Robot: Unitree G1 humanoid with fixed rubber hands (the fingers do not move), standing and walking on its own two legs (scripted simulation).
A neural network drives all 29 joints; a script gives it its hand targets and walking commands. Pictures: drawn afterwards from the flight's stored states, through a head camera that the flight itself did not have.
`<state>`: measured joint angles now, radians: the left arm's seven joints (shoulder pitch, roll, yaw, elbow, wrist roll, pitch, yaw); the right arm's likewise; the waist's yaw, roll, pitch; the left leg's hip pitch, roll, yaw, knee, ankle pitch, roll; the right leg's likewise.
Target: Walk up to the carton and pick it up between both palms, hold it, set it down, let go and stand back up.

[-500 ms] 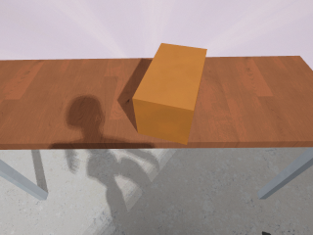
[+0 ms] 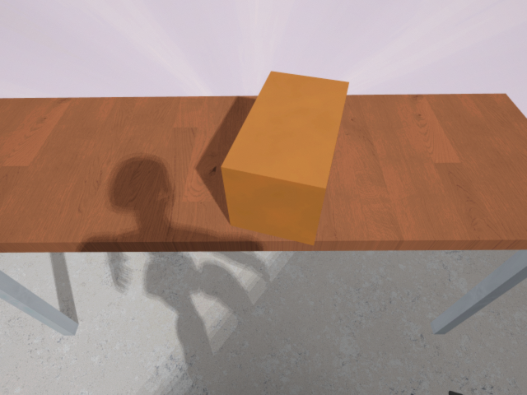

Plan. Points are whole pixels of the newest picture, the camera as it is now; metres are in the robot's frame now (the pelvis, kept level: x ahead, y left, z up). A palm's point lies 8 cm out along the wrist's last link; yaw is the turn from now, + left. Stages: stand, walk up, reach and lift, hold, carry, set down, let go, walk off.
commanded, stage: walk up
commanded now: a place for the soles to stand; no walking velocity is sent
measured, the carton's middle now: (290, 152) +0.55 -0.02 +0.03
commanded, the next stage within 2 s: reach and lift in 0.66 s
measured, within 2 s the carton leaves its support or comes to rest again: neither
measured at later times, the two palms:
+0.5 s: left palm out of the picture +0.08 +0.29 -0.12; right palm out of the picture +0.10 -0.32 -0.10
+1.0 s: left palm (124, 372) +0.17 +0.25 -0.10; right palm out of the picture +0.15 -0.27 -0.11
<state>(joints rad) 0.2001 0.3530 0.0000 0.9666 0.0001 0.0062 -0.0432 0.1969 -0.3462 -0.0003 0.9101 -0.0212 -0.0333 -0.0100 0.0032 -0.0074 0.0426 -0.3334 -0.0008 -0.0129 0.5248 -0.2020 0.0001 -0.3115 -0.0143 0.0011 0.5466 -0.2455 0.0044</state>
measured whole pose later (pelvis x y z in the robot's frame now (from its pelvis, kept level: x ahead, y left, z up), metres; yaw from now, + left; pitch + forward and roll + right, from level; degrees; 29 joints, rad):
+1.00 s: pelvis +0.01 -0.01 -0.01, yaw +0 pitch -3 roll +0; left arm 0.13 0.33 0.00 0.41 0.00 0.45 -0.01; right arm 0.10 -0.28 -0.03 0.86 -0.07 -0.16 0.02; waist 0.00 -0.04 0.15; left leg -0.32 0.02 -0.01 0.69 -0.32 -0.02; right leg -0.29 0.00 0.00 0.70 -0.36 -0.01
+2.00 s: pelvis +0.01 -0.01 +0.01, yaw -1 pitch -3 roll +0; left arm 0.23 0.37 0.01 -0.02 -0.11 0.30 -0.10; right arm 0.39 -0.05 -0.03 -0.13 0.08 0.20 -0.20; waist 0.04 -0.03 0.12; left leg -0.17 0.02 0.00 0.38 -0.16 -0.01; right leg -0.15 0.00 0.01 0.40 -0.19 0.00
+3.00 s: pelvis +0.05 +0.00 +0.01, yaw -2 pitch +0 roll +0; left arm 0.15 0.40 0.01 -0.19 -0.24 0.33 -0.14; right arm 0.24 0.03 0.06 -0.34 0.14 0.33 -0.32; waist 0.04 -0.02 0.05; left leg -0.17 0.02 0.03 0.37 -0.21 -0.01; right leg -0.14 0.00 0.03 0.37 -0.22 0.01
